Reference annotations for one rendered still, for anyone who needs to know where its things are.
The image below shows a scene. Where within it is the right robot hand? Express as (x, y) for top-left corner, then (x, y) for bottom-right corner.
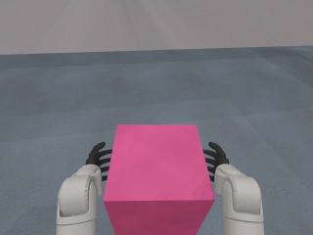
(202, 142), (229, 182)

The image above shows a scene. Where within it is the right robot forearm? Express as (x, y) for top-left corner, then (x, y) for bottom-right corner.
(214, 164), (265, 235)

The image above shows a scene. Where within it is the carton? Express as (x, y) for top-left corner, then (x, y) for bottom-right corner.
(103, 124), (215, 235)

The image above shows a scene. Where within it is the left robot forearm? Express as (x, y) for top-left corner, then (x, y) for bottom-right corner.
(56, 164), (103, 235)

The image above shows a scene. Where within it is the left robot hand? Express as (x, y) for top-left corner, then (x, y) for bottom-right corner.
(86, 142), (112, 181)

